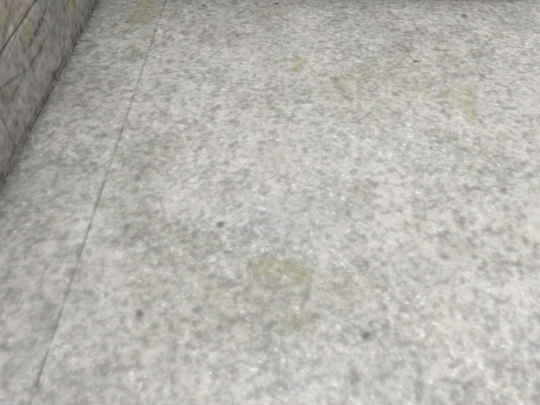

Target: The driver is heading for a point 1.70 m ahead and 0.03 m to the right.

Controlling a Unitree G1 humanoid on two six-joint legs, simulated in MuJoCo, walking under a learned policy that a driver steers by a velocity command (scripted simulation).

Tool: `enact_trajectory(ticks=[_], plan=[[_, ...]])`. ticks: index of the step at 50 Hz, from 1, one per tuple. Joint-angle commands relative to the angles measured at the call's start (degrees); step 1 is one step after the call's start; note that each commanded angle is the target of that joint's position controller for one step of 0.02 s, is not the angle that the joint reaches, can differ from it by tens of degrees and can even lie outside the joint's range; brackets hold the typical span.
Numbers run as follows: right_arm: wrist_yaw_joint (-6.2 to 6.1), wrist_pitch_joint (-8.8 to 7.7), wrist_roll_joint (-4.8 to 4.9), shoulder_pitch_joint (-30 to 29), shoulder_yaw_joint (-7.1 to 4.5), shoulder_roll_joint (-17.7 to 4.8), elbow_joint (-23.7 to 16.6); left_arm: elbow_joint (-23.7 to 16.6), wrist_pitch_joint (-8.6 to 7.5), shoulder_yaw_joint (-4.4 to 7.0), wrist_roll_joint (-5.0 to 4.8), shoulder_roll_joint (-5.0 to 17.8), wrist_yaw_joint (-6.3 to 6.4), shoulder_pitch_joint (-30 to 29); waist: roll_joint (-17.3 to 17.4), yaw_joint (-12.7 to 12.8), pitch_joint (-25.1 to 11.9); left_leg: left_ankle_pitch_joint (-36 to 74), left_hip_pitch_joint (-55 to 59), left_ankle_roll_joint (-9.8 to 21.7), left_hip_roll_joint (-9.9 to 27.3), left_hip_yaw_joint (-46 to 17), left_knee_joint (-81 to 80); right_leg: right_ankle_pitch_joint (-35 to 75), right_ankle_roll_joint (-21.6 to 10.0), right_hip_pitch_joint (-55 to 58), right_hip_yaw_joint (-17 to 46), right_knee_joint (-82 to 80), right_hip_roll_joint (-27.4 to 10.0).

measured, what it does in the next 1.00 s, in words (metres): stands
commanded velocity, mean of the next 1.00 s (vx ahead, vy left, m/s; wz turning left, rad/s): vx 0.00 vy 0.00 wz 0.00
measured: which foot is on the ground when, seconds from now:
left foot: down 0.00-1.00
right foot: down 0.00-1.00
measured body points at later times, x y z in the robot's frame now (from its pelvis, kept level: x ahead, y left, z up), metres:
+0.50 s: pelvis +0.01 +0.00 +0.00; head +0.02 +0.01 +0.45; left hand +0.00 +0.23 -0.16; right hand +0.00 -0.22 -0.16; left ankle +0.00 +0.12 -0.74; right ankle +0.01 -0.10 -0.74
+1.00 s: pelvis +0.01 +0.01 +0.00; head +0.02 +0.01 +0.45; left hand +0.00 +0.23 -0.16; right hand -0.01 -0.22 -0.16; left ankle +0.00 +0.12 -0.74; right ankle +0.01 -0.10 -0.74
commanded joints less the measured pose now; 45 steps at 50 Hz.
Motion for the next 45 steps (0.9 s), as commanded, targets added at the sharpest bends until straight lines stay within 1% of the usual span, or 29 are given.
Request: enact_trajectory(ticks=[1, 16, 18, 32, 45], plan=[[-0.16, -0.29, 0.08, 3.67, -0.59, -4.75, -0.75, -0.82, -0.30, 0.53, 0.00, 4.55, 0.11, 3.13, 0.23, -0.02, 1.39, 4.99, -2.68, 2.01, 1.25, -1.51, -4.78, 4.07, -1.53, 0.46, 3.61, -5.11, -2.73], [0.08, -0.21, 0.16, 4.91, -0.34, -4.73, -1.01, -0.91, -0.42, 0.24, -0.03, 4.55, 0.22, 4.78, 0.37, -0.11, 1.51, 5.59, -2.84, 2.13, 1.17, -1.47, -4.62, 5.46, -1.47, 0.73, 3.63, -4.68, -2.71], [0.06, -0.16, 0.05, 4.94, -0.23, -4.65, -1.13, -0.96, -0.37, 0.25, -0.08, 4.54, 0.31, 4.84, 0.21, -0.19, 1.55, 5.42, -3.02, 2.03, 1.25, -1.47, -4.61, 5.44, -1.38, 0.81, 3.57, -4.67, -2.63], [0.06, -0.10, 0.07, 6.24, -0.03, -4.62, -1.49, -1.11, -0.35, 0.37, -0.08, 4.44, 0.35, 6.00, 0.51, -0.28, 1.80, 5.61, -2.95, 1.90, 1.19, -1.46, -4.82, 6.10, -1.16, 0.99, 3.43, -4.55, -2.47], [0.06, -0.10, 0.10, 7.27, -0.08, -4.53, -1.57, -1.31, -0.21, 0.52, -0.14, 4.35, 0.53, 7.10, 0.41, -0.28, 2.06, 5.78, -2.78, 1.64, 1.05, -1.37, -5.20, 6.76, -0.75, 1.33, 3.45, -4.71, -2.48]])
Velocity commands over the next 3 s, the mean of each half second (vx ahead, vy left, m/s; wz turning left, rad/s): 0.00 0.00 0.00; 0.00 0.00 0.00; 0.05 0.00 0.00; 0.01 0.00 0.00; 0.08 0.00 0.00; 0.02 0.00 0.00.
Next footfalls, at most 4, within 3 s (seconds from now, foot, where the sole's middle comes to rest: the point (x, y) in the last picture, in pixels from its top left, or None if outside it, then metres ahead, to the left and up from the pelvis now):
none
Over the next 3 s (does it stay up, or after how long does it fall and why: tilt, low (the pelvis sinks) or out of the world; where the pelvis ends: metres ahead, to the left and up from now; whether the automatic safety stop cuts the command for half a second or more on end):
stays up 0.08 -0.01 0.00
